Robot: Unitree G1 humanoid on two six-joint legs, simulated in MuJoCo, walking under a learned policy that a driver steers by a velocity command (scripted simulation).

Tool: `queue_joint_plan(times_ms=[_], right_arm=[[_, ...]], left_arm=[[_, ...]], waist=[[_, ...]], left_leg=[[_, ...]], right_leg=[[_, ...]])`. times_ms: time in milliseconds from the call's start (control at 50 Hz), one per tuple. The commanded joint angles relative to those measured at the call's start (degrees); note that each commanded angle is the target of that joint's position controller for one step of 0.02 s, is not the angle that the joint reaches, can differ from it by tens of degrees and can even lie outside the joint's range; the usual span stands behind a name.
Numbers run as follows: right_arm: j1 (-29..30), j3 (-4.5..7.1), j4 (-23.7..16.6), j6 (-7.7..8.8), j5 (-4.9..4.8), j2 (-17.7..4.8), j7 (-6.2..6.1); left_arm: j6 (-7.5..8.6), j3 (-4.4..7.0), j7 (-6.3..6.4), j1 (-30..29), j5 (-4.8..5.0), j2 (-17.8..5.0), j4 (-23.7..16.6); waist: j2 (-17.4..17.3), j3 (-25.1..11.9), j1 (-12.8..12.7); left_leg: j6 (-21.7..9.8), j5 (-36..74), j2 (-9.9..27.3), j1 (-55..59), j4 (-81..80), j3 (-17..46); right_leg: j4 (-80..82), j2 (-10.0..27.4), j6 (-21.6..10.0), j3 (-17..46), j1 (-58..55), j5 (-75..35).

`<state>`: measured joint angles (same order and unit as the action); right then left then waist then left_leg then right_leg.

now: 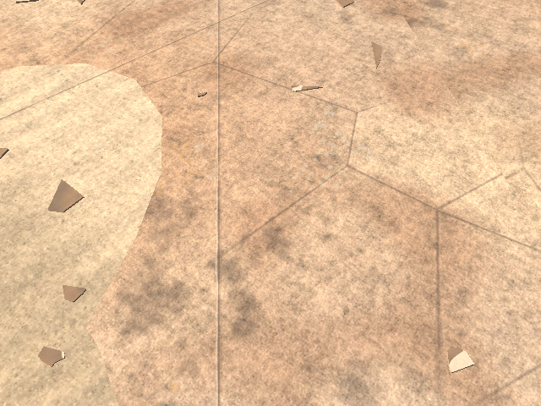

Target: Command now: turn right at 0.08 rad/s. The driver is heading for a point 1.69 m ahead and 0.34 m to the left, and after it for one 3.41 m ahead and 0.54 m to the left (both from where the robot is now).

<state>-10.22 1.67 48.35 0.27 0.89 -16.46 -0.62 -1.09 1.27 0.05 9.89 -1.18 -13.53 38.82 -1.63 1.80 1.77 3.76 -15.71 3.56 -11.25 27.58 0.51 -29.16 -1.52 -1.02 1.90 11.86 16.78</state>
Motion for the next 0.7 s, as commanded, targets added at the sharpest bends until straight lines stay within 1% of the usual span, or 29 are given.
queue_joint_plan(times_ms=[20, 100, 200, 360, 500, 520, 540, 560, 580, 600, 620, 640, 660, 680, 700], right_arm=[[0.8, 1.43, -2.0, 0.71, -0.18, -6.5, -0.34], [0.3, 1.43, 0.1, 0.65, -0.29, -6.6, -0.56], [-0.2, 1.49, 2.5, 0.62, -0.43, -6.9, -0.98], [-0.8, 1.47, 5.9, 0.46, -0.62, -7.0, -1.47], [-1.3, 1.35, 8.4, 0.25, -0.72, -6.5, -1.73], [-2.3, 1.26, 9.1, 0.16, -0.8, -5.9, -1.78], [-2.3, 1.29, 9.4, 0.08, -1.14, -5.7, -1.84], [-1.6, 1.23, 9.1, 0.18, -1.41, -5.2, -1.85], [-0.3, 1.08, 8.3, 0.59, -1.49, -4.5, -1.76], [1.0, 0.91, 7.2, 1.35, -1.7, -3.7, -1.52], [1.9, 0.78, 6.4, 2.29, -2.06, -3.3, -1.12], [1.6, 0.92, 6.1, 3.23, -2.53, -3.5, -0.61], [0.6, 1.0, 6.3, 4.07, -2.91, -3.6, 0.0], [-1.7, 1.01, 7.1, 4.8, -3.1, -3.4, 0.58], [-7.1, 1.28, 9.7, 5.32, -2.98, -3.3, 0.96]], left_arm=[[1.25, 2.1, 0.28, 0.2, 0.13, -8.2, -2.8], [1.12, 2.0, 0.37, -0.3, 0.19, -7.9, -2.3], [1.16, 2.07, 0.35, -0.2, 0.33, -7.5, -0.8], [1.17, 2.24, 0.62, 1.0, 0.5, -7.3, 2.7], [1.15, 2.16, 1.06, 2.2, 0.66, -7.3, 6.1], [1.03, 2.21, 1.22, 3.1, 0.78, -7.4, 6.9], [0.76, 2.56, 1.45, 3.5, 1.15, -8.3, 7.4], [0.58, 2.96, 1.57, 4.2, 1.46, -9.5, 7.7], [0.67, 3.25, 1.6, 5.3, 1.61, -10.5, 7.9], [1.05, 3.53, 1.55, 7.1, 1.79, -11.5, 8.3], [1.65, 3.87, 1.55, 8.3, 2.08, -12.6, 8.8], [2.32, 3.87, 1.62, 7.8, 2.12, -12.4, 8.8], [2.84, 3.71, 1.58, 6.3, 2.2, -11.6, 8.4], [2.99, 3.54, 1.49, 3.8, 2.66, -11.0, 7.6], [2.81, 3.36, 1.38, -0.4, 3.17, -10.6, 6.5]], waist=[[6.7, -2.5, -1.0], [4.4, -2.2, -1.0], [2.9, -2.5, -0.9], [2.4, -2.3, -0.8], [2.2, -1.4, -0.8], [2.8, -2.4, -0.8], [3.6, -1.6, -1.1], [5.2, 0.3, -1.8], [7.7, 2.8, -2.6], [10.9, 4.6, -3.4], [13.1, 6.3, -3.7], [13.7, 7.3, -3.0], [13.5, 7.3, -1.9], [12.2, 6.6, -0.1], [10.0, 5.3, 3.2]], left_leg=[[-0.3, 8.7, 0.4, -0.2, -2.0, 0.2], [-0.1, 9.2, 0.5, 0.7, -2.9, 0.2], [0.1, 10.1, 0.7, 1.7, -3.4, 0.2], [-0.3, 10.3, 0.6, 2.3, -3.7, -0.1], [-0.7, 9.7, 0.2, 2.0, -3.9, -0.4], [-0.8, 4.7, -0.8, 2.0, -3.3, -1.6], [-1.3, -2.8, -2.4, 0.2, -1.1, -3.4], [-1.9, -9.1, -3.5, -3.1, 1.9, -4.7], [-2.5, -12.1, -4.2, -7.3, 5.6, -5.2], [-3.3, -12.2, -4.5, -11.1, 10.1, -5.2], [-4.6, -11.6, -3.4, -12.6, 13.9, -3.4], [-6.1, -12.4, -1.8, -14.0, 16.0, -1.4], [-7.7, -13.8, -0.9, -14.0, 15.0, -0.6], [-9.1, -12.9, -0.6, -10.1, 9.4, -0.9], [-9.9, -5.7, -1.8, 0.5, 0.6, -2.6]], right_leg=[[6.8, 7.0, -2.8, 7.8, -1.8, -14.4], [6.8, 6.4, -2.9, 7.4, -1.6, -14.5], [6.6, 5.5, -2.7, 6.4, -1.9, -15.6], [6.2, 4.2, -2.1, 4.6, -1.7, -15.6], [6.0, 3.4, -1.4, 3.3, -1.3, -14.5], [6.5, 2.9, -1.6, 3.0, -1.7, -8.0], [7.3, 2.7, -2.5, 3.6, -1.0, 3.3], [9.2, 3.9, -4.0, 6.0, 0.6, 16.3], [12.5, 6.8, -6.0, 10.8, 2.0, 25.7], [16.4, 11.1, -8.5, 17.4, 2.0, 31.6], [19.0, 14.9, -11.0, 23.5, 3.5, 33.2], [19.9, 17.0, -12.2, 26.1, 3.9, 31.4], [19.3, 17.6, -12.1, 25.8, 3.4, 28.3], [17.9, 16.5, -10.8, 22.7, 4.4, 24.7], [15.1, 13.1, -8.5, 16.9, 9.3, 20.0]])
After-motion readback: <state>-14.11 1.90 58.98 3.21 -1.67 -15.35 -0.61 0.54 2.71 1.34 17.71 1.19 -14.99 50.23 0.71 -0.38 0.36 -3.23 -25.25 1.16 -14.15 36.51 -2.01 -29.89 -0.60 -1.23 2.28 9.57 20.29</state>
